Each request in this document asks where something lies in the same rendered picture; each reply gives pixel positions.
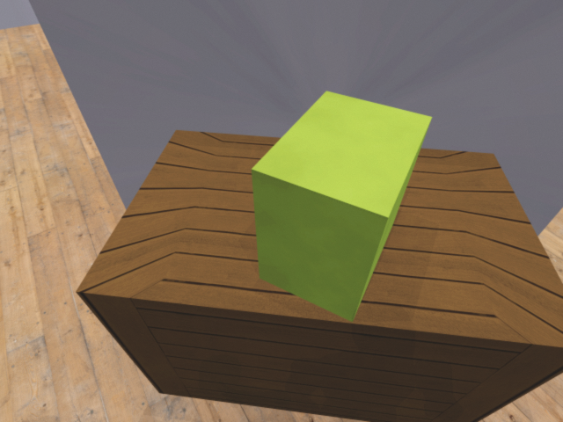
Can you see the pedestal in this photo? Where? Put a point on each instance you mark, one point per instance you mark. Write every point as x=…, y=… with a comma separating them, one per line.
x=463, y=313

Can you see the carton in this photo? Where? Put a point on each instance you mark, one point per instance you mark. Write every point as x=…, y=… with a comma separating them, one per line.
x=326, y=196

